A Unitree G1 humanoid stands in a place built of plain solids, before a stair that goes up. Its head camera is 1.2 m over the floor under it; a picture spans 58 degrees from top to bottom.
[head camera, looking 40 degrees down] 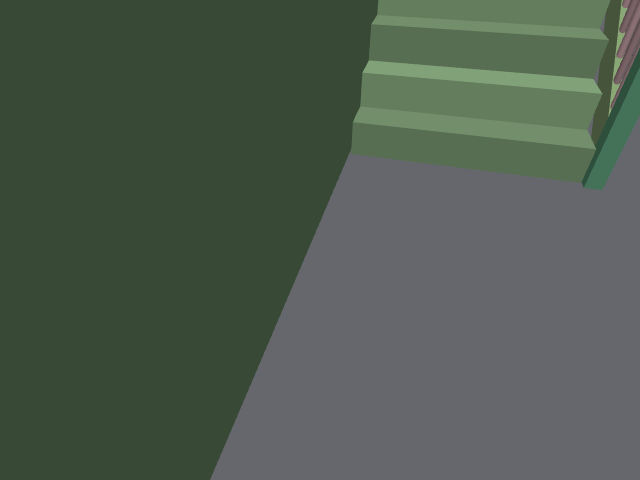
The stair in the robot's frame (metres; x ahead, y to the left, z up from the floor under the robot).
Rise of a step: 0.19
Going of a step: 0.21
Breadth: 1.20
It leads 14 degrees to the right of straight ahead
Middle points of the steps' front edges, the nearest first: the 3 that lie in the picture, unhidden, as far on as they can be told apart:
2.04 -0.76 0.19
2.24 -0.81 0.38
2.45 -0.86 0.58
